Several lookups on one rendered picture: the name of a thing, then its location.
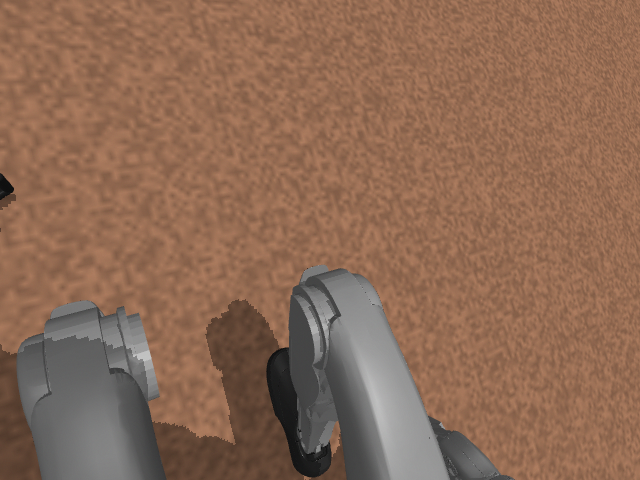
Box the mug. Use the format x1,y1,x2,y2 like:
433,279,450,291
0,173,14,200

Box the right robot foot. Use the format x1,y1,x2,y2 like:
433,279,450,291
266,348,331,477

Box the right robot hand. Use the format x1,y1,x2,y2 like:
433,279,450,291
428,416,501,480

